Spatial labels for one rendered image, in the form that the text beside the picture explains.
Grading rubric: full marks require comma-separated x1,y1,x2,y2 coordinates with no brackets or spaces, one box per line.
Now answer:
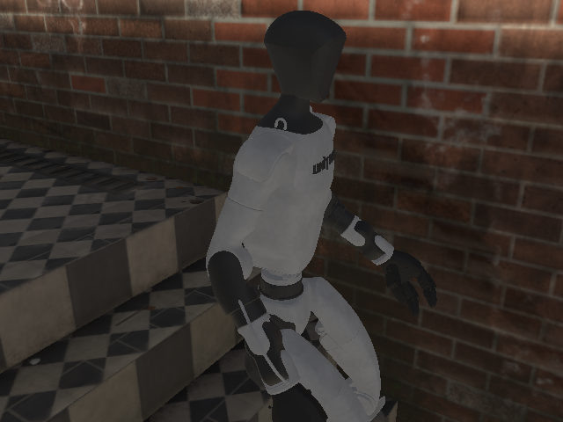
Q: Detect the stairs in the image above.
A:
0,192,398,422

